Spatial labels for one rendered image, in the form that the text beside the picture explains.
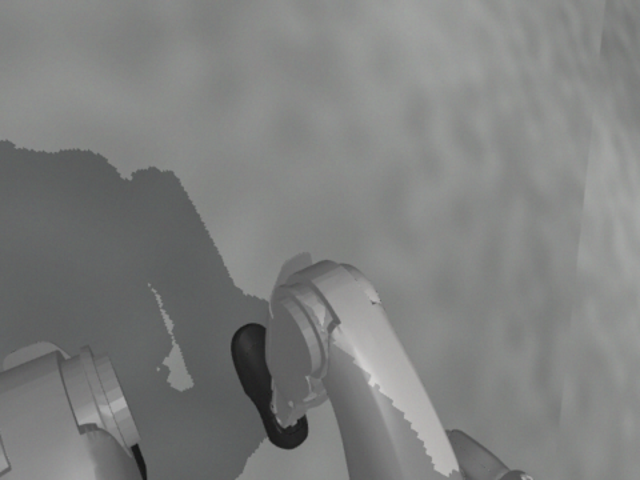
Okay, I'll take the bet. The right robot hand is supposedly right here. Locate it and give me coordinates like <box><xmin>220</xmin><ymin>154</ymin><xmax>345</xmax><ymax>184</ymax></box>
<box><xmin>445</xmin><ymin>429</ymin><xmax>511</xmax><ymax>480</ymax></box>

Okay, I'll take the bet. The left robot foot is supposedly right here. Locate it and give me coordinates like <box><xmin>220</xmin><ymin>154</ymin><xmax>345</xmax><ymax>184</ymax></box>
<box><xmin>131</xmin><ymin>444</ymin><xmax>147</xmax><ymax>480</ymax></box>

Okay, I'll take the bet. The right robot foot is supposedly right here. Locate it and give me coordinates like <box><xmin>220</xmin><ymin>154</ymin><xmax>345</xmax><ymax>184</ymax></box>
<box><xmin>231</xmin><ymin>323</ymin><xmax>308</xmax><ymax>449</ymax></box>

